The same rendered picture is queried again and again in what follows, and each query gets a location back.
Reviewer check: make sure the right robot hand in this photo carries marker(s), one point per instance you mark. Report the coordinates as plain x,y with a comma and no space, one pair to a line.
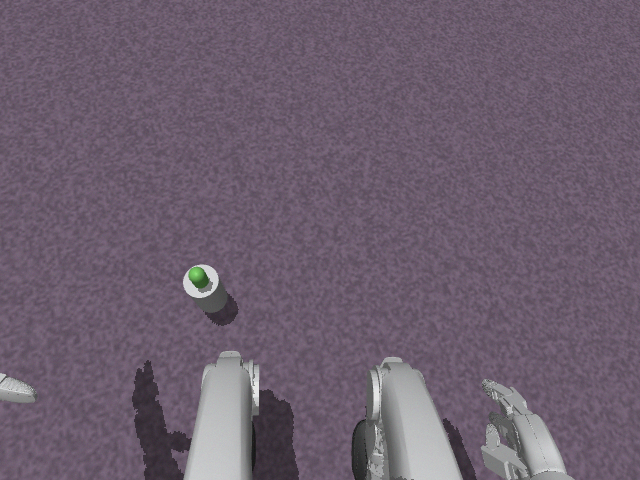
532,447

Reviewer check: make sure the right robot foot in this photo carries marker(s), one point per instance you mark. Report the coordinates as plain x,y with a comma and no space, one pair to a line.
359,454

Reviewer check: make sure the bottle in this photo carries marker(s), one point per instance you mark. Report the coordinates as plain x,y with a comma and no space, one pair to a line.
204,286

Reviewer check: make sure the left robot hand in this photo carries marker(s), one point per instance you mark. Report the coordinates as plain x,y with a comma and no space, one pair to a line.
15,390

